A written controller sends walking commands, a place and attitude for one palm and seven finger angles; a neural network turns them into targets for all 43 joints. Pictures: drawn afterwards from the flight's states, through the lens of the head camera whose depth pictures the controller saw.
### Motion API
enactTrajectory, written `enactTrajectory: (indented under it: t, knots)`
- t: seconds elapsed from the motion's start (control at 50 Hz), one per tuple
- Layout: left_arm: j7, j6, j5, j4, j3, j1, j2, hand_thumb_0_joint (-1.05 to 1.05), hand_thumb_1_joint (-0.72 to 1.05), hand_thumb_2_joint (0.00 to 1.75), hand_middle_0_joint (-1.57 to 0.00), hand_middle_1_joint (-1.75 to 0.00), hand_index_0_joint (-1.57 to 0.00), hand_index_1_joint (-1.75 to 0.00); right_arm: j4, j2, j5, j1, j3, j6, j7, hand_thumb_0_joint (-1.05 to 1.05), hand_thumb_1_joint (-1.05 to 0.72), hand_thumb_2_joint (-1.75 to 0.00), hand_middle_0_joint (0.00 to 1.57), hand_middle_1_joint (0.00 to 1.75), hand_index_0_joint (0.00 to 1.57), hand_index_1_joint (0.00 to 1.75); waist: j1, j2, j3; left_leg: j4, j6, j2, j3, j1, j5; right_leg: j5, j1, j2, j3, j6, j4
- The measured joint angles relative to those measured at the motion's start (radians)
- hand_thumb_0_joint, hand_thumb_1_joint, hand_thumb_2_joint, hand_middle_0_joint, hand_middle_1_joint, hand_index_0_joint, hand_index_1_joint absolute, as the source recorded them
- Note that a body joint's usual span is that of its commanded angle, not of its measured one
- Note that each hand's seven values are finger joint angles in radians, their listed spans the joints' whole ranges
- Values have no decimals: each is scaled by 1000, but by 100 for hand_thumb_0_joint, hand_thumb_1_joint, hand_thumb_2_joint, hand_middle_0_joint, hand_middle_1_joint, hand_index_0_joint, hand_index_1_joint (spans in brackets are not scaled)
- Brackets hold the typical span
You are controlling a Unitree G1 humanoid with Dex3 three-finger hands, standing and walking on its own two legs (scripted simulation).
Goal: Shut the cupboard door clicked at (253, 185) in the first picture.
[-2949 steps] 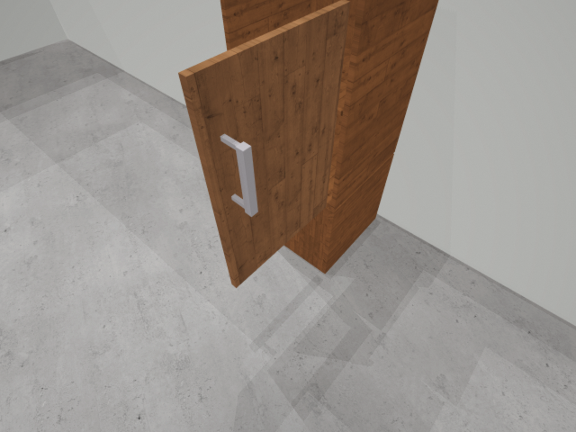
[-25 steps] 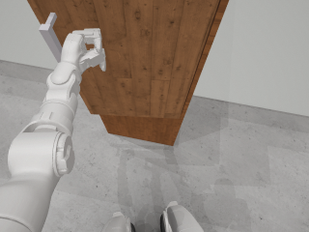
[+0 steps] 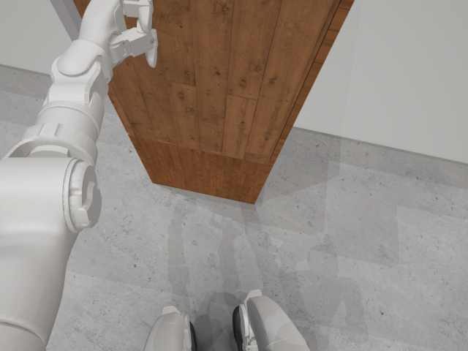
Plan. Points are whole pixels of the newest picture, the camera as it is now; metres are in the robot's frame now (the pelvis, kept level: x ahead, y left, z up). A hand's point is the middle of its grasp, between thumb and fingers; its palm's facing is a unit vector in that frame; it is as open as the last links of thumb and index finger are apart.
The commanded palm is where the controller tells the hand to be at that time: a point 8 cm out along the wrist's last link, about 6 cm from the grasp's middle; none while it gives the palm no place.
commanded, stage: push the door shut along its arc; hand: left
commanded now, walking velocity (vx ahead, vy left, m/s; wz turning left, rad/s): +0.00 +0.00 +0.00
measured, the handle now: (82, 20) +0.62 +0.14 +0.12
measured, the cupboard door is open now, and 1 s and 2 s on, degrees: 0 0 0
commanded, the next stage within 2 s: pull the fist back off the door in 0.18 s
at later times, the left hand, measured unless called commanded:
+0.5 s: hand (170, 35) +0.57 +0.01 +0.13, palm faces +0.11 -0.99 +0.01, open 3.2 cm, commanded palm +0.56 +0.04 +0.12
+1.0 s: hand (186, 59) +0.52 +0.00 +0.12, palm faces +0.04 -1.00 -0.02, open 3.2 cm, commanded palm +0.48 +0.05 +0.12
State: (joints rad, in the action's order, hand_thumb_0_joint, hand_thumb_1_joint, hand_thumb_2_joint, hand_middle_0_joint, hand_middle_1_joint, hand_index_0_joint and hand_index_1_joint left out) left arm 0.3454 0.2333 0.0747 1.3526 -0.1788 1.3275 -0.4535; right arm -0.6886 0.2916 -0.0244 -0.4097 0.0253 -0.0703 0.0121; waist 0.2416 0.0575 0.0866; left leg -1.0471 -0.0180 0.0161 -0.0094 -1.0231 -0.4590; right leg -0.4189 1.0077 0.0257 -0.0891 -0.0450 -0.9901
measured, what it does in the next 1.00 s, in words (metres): stands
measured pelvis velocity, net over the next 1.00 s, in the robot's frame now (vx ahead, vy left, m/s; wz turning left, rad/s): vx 0.02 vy -0.01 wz -0.03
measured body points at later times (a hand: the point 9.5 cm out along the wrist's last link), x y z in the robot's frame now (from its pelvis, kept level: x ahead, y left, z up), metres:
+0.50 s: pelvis -0.02 +0.00 -0.01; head +0.13 +0.01 +0.41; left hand +0.56 +0.07 +0.13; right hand -0.05 -0.25 -0.12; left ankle +0.01 +0.11 -0.66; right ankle +0.02 -0.10 -0.66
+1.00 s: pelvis +0.02 -0.01 +0.03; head +0.12 -0.03 +0.46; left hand +0.51 +0.05 +0.13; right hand -0.02 -0.26 -0.10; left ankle +0.01 +0.11 -0.66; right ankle +0.02 -0.10 -0.66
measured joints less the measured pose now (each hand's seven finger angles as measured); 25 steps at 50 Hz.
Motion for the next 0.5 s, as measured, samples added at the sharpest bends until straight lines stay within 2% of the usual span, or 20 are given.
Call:
enactTrajectory:
  t: [0.26,0.3,0.32,0.36,0.4,0.46,0.5]
  knots:
    - [-15,-38,13,25,86,86,2,1,98,106,-130,-150,-130,-150,-51,-16,-7,9,7,-40,9,0,-91,-90,20,30,20,30,10,-5,-4,-40,1,-7,-21,-60,5,2,47,-7,-22,-2,-30]
    - [-23,-42,14,32,94,97,8,1,101,108,-130,-150,-130,-150,-58,-17,-8,11,9,-46,10,0,-91,-90,20,30,20,30,12,-6,-4,-42,0,-8,-22,-65,7,3,52,-9,-22,-2,-32]
    - [-47,-45,10,35,73,99,25,2,100,108,-130,-150,-130,-150,-55,-16,-12,5,6,-49,9,0,-91,-90,20,30,20,30,7,-1,1,-44,1,-8,-24,-72,7,4,56,-8,-24,-1,-32]
    - [-171,-39,-7,34,28,91,82,2,96,109,-130,-150,-132,-150,-47,-14,-26,-14,1,-54,-4,0,-91,-90,20,30,20,30,-5,9,18,-47,1,-9,-27,-83,8,7,65,-9,-27,2,-31]
    - [-344,-30,-28,38,-18,85,143,1,92,109,-130,-150,-135,-150,-42,-18,-47,-21,-1,-53,-30,0,-91,-90,20,30,20,30,-9,9,30,-46,1,-12,-27,-85,11,8,68,-12,-27,4,-32]
    - [-596,3,-83,52,-79,80,205,0,91,107,-130,-150,-135,-150,-30,-28,-82,-19,-2,-53,-73,0,-91,-90,20,30,20,30,8,7,47,-44,1,-12,-22,-91,16,12,76,-13,-22,5,-34]
    - [-701,40,-138,68,-93,73,210,1,91,106,-130,-150,-135,-150,-20,-36,-98,-17,-6,-53,-98,0,-91,-90,20,30,20,30,26,8,56,-45,1,-11,-16,-96,17,13,86,-12,-17,4,-39]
